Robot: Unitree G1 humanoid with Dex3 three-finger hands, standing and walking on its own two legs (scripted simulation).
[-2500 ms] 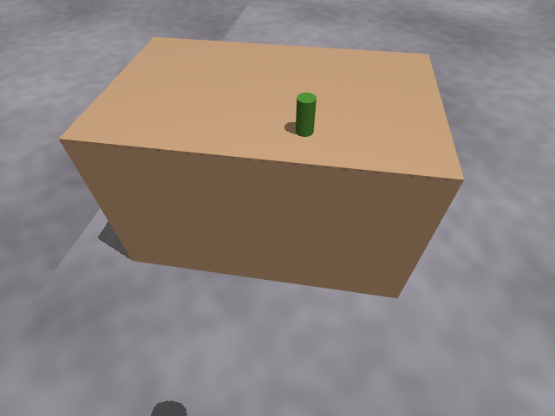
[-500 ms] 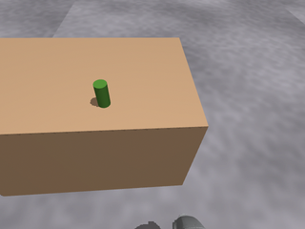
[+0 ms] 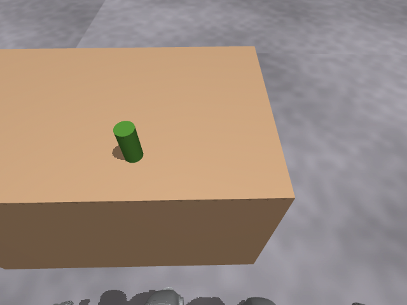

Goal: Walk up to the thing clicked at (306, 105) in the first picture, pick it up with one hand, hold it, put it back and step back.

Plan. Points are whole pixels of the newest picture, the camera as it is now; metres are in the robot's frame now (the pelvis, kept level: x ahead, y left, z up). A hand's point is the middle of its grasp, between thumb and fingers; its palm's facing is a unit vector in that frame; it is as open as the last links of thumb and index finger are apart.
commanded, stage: walk up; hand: left
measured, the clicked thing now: (129, 142) +0.50 +0.21 -0.04
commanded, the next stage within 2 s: stand in 1.06 s
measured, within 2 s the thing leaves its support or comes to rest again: neither
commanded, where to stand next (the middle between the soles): +0.06 +0.00 m, yaw +2 degrees
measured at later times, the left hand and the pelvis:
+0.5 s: hand out of the picture +0.08 +0.27 -0.12, palm faces +0.01 -0.93 -0.38, open 7.4 cm; pelvis +0.01 +0.00 +0.03, yaw +2 degrees
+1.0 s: hand out of the picture +0.09 +0.26 -0.12, palm faces +0.02 -0.94 -0.34, open 7.4 cm; pelvis +0.02 +0.00 +0.04, yaw +3 degrees
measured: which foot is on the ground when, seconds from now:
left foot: down 0.00-1.00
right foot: down 0.00-1.00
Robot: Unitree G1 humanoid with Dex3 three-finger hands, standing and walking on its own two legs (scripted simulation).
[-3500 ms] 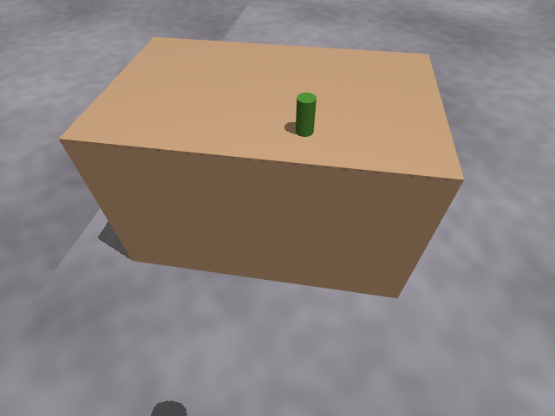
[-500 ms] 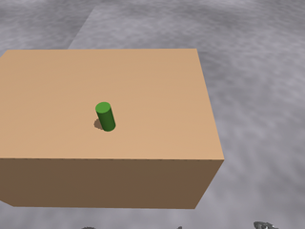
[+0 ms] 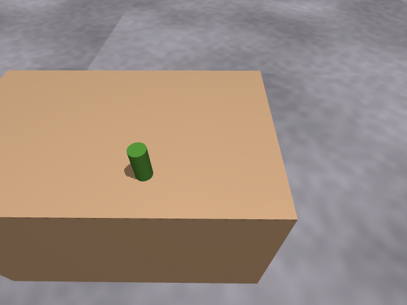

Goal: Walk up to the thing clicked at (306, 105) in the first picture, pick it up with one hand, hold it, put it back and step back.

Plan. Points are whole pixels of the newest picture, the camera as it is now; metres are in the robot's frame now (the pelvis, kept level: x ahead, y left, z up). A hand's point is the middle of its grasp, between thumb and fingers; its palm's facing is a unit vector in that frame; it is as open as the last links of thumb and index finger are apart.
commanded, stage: walk up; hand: left
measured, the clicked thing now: (140, 162) +0.49 +0.19 -0.07
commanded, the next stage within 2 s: stand in 0.06 s
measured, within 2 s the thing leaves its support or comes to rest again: neither
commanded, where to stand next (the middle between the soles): +0.04 +0.00 m, yaw -1 degrees
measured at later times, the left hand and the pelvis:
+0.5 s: hand out of the picture +0.08 +0.25 -0.16, palm faces -0.04 -0.94 -0.33, open 7.4 cm; pelvis +0.02 +0.00 +0.00, yaw -1 degrees
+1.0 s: hand out of the picture +0.11 +0.24 -0.15, palm faces -0.04 -0.94 -0.34, open 7.4 cm; pelvis +0.03 -0.01 +0.00, yaw -1 degrees
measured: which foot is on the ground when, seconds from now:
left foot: down 0.00-1.00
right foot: down 0.00-1.00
